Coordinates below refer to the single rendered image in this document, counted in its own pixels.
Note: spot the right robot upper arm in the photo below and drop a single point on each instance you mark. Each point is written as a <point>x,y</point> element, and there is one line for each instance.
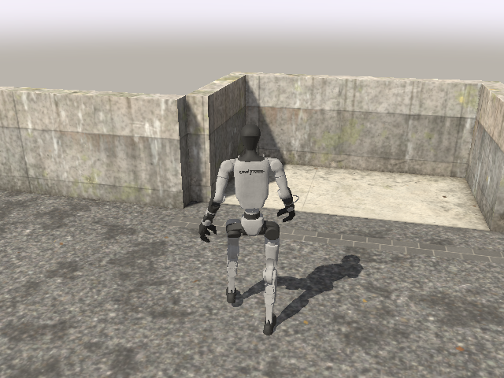
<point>280,177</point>

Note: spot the left robot upper arm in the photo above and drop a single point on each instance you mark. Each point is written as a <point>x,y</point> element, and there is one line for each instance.
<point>222,180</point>

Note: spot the robot left foot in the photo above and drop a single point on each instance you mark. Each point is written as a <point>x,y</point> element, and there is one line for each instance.
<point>231,296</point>

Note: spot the robot left forearm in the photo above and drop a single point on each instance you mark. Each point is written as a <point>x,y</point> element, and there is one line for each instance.
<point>211,211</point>

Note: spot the robot left shin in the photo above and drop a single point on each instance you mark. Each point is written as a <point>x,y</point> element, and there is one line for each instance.
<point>232,265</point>

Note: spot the robot left hand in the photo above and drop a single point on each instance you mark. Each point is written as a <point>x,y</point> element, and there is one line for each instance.
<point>203,230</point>

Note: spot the robot right hand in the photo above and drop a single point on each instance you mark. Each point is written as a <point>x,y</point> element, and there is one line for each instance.
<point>283,211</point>

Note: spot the robot right forearm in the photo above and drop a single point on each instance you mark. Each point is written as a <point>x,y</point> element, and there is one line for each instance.
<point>288,202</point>

